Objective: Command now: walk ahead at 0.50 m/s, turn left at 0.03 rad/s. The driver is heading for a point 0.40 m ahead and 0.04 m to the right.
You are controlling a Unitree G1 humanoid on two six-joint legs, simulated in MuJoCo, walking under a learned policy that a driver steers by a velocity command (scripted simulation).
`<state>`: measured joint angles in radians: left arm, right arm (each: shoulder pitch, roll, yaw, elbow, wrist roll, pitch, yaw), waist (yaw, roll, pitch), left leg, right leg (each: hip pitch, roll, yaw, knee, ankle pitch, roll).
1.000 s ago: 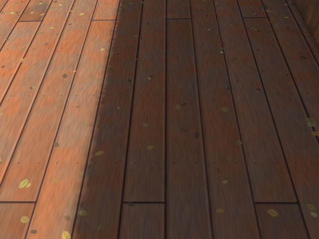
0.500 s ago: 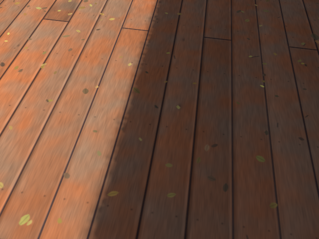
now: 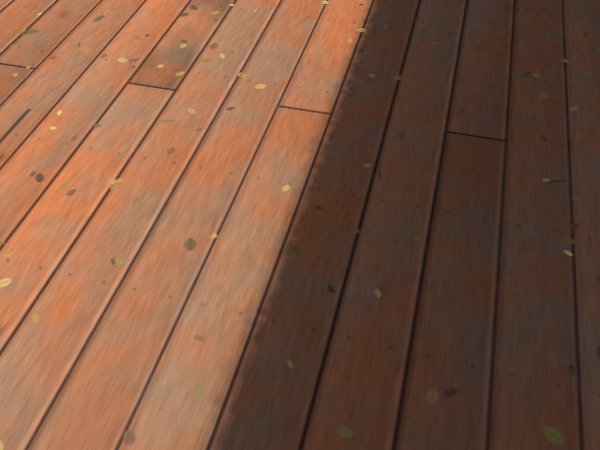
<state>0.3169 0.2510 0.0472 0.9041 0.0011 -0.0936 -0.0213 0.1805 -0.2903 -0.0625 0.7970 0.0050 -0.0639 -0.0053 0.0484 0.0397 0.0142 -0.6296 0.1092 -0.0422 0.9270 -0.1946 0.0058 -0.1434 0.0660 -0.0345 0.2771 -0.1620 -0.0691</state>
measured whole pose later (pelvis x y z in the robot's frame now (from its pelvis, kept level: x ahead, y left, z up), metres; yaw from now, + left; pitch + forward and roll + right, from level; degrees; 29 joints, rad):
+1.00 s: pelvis +0.35 +0.03 -0.01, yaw -4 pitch +0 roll +0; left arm 0.08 0.22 0.05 0.95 0.00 0.00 0.01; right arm 0.20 -0.25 -0.04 1.04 0.00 0.01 -0.04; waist -0.02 0.00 0.03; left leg -0.11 0.04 0.07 0.48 -0.37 -0.02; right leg -0.33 0.00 -0.02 0.53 -0.21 -0.02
